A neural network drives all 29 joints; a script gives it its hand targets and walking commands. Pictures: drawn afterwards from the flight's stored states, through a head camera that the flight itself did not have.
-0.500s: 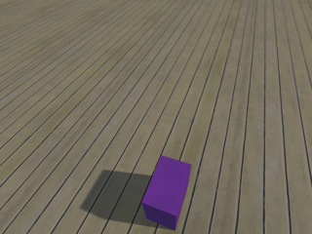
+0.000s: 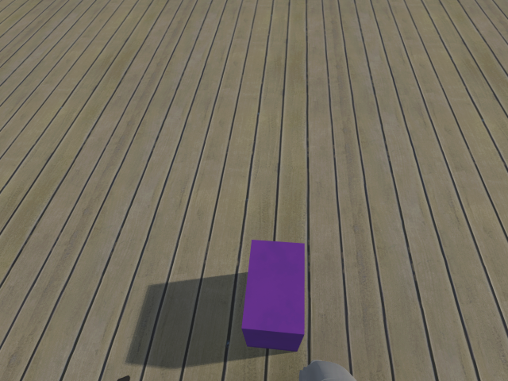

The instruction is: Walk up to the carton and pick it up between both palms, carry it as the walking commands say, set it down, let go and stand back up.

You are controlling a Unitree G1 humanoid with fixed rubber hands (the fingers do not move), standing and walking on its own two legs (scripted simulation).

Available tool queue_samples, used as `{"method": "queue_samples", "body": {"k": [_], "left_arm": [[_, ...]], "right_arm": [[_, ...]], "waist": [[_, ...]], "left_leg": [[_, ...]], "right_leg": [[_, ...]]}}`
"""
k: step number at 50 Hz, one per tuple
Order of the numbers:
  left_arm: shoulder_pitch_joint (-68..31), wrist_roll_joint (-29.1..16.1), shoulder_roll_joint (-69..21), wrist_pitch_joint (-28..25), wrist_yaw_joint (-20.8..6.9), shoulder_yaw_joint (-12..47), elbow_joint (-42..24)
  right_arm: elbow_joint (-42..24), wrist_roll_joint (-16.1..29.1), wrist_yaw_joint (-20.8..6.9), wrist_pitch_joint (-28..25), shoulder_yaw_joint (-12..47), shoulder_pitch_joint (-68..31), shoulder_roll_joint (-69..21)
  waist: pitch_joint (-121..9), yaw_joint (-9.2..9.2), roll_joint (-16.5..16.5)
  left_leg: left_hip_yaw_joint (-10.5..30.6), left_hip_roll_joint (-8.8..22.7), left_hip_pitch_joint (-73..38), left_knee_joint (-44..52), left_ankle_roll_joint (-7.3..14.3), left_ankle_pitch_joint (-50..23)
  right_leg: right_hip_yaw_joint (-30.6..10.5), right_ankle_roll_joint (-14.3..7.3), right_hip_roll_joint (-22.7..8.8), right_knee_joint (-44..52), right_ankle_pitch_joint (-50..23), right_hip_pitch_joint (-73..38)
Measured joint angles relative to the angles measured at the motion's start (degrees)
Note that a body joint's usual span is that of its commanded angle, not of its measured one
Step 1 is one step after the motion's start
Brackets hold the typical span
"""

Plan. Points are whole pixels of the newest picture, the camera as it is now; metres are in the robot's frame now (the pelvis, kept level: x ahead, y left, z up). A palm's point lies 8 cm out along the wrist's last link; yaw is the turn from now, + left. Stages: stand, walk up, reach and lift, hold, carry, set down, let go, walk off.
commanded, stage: walk up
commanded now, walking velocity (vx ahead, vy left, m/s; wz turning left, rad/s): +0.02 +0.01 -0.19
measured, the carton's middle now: (274, 296) +0.43 -0.04 -0.63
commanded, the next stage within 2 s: none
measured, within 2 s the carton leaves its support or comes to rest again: neither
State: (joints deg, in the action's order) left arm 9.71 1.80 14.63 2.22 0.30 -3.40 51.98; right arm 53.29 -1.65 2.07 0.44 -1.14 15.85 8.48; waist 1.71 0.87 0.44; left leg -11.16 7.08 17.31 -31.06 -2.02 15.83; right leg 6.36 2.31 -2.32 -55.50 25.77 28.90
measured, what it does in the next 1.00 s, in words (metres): steps on the spot: right foot, then left foot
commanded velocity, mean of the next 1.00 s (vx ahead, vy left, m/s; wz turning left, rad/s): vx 0.00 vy -0.02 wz -0.04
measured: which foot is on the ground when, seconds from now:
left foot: down 0.00-0.10, up 0.12-0.40, down 0.42-1.00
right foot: up 0.00-0.08, down 0.10-1.00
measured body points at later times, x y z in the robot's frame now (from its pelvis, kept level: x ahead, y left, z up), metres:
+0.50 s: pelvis +0.05 +0.00 +0.00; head +0.06 +0.01 +0.45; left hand +0.10 +0.23 -0.16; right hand +0.07 -0.23 -0.14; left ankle +0.04 +0.12 -0.73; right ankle +0.01 -0.08 -0.73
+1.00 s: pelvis +0.06 +0.00 +0.01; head +0.06 -0.01 +0.46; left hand +0.06 +0.21 -0.15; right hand +0.04 -0.22 -0.15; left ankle +0.05 +0.12 -0.73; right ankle +0.01 -0.08 -0.73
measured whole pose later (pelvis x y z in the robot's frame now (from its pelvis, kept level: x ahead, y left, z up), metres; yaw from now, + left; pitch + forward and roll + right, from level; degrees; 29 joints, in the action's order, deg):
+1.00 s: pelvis +0.06 +0.00 +0.01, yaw -3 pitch +0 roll +0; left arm 16.5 0.5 6.3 -0.3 2.4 -0.4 66.5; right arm 63.6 -0.9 2.3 -0.5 -2.2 17.4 7.3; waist -0.1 0.5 0.8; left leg -7.0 3.4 8.1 -21.9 -1.4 13.4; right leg 5.8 -2.4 0.6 -21.1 15.8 5.3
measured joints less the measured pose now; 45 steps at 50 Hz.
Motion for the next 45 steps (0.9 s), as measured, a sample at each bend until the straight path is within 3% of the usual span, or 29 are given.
{"method": "queue_samples", "body": {"k": [3, 5, 8, 10, 14, 18, 21, 24, 31, 45], "left_arm": [[-3.23, -0.26, -1.38, 0.10, -0.23, 0.65, -1.52], [-4.66, -0.37, -2.13, -0.36, -0.36, 1.04, -1.95], [-6.13, -0.18, -4.43, -1.33, -0.37, 1.95, -1.40], [-5.75, -0.42, -5.67, -1.53, -0.11, 2.41, -0.68], [-4.56, -0.88, -6.87, -0.33, 0.60, 2.50, 0.99], [-3.02, -0.84, -7.56, -1.48, 1.66, 2.37, 3.02], [-1.11, -1.08, -7.02, -1.73, 1.51, 2.31, 4.98], [1.21, -1.37, -5.31, -1.39, 1.49, 1.97, 7.53], [5.63, -1.60, -5.10, -1.69, 1.05, 2.41, 11.80], [6.79, -1.46, -8.54, -2.62, 1.81, 3.31, 14.71]], "right_arm": [[0.39, -0.15, -0.01, -0.28, -0.40, 0.96, 1.40], [0.30, -0.03, -0.26, -0.17, -0.70, 1.76, 2.55], [0.71, 0.18, -0.47, 0.48, -1.48, 1.89, 4.56], [0.98, 0.42, -0.58, 1.26, -1.91, 1.60, 4.92], [0.95, 0.69, -0.53, 1.76, -1.78, 0.96, 4.44], [2.20, 1.09, -0.19, 1.60, -1.12, 0.25, 4.02], [3.15, 1.18, 0.06, 0.84, -0.50, -0.61, 3.56], [4.34, 0.89, 0.07, 0.15, -0.15, -1.03, 1.22], [5.71, 1.07, 0.66, -0.78, -0.33, -1.39, -1.00], [9.19, 0.96, 0.25, -1.36, -0.80, 0.54, -0.66]], "waist": [[-0.23, 1.35, 1.09], [-0.66, 1.65, 1.39], [-0.09, 2.39, 3.54], [0.05, 2.36, 2.91], [0.28, 1.98, 0.33], [0.59, 0.67, -0.26], [0.67, 0.31, 0.48], [0.12, -0.08, -1.60], [-1.50, -1.09, -0.36], [-1.98, -1.16, 0.27]], "left_leg": [[-1.22, 0.22, -0.31, -1.79, -0.13, 1.75], [-1.97, 0.63, -0.03, -4.11, -0.64, 3.44], [1.63, 0.75, 2.39, -11.69, -0.95, 10.25], [3.70, -0.91, 3.56, -15.99, -1.28, 13.48], [5.71, -2.34, 5.58, -20.37, -0.29, 11.82], [6.98, -2.34, 4.08, -14.03, 0.23, 9.71], [7.03, -2.38, -1.10, -0.84, 0.89, -0.54], [5.97, -3.46, -3.51, 0.76, 1.30, -0.25], [4.83, -4.20, -7.65, 6.56, 1.78, -1.46], [3.92, -4.57, -10.04, 10.05, 1.46, -2.78]], "right_leg": [[-0.62, -0.81, 0.95, 9.90, -0.31, -4.38], [-0.37, -1.79, 0.69, 18.09, -5.71, -8.30], [0.59, -5.46, 1.90, 18.78, -6.15, -9.81], [0.04, -5.98, 1.66, 20.61, -6.07, -11.53], [-0.23, -5.80, 1.39, 24.89, -7.76, -14.41], [1.06, -5.77, 2.49, 27.36, -8.35, -16.50], [1.84, -5.33, 3.66, 26.60, -7.47, -17.32], [0.97, -4.49, 2.59, 26.90, -6.97, -19.00], [0.04, -3.84, 2.42, 33.84, -9.99, -23.25], [-0.79, -3.91, 2.18, 35.05, -10.30, -24.29]]}}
